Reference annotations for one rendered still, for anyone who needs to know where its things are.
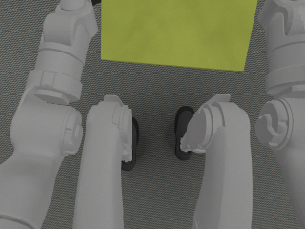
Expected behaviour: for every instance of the carton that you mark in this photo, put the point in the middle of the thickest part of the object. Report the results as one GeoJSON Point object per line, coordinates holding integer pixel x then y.
{"type": "Point", "coordinates": [199, 34]}

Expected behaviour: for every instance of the right robot thigh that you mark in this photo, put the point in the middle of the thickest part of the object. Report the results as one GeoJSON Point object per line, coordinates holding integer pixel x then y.
{"type": "Point", "coordinates": [225, 199]}

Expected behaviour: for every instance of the left robot forearm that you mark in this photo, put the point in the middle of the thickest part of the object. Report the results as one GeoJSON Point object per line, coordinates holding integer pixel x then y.
{"type": "Point", "coordinates": [62, 52]}

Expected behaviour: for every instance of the left robot foot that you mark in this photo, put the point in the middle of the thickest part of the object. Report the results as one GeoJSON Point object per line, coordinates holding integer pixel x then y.
{"type": "Point", "coordinates": [128, 165]}

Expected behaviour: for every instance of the right robot upper arm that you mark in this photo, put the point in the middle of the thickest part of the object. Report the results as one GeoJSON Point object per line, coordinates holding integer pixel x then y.
{"type": "Point", "coordinates": [281, 127]}

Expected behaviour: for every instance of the right robot forearm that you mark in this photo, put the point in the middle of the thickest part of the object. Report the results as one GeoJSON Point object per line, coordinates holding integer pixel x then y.
{"type": "Point", "coordinates": [284, 25]}

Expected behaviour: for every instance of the left robot upper arm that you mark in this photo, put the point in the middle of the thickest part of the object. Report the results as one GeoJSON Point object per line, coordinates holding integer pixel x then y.
{"type": "Point", "coordinates": [42, 135]}

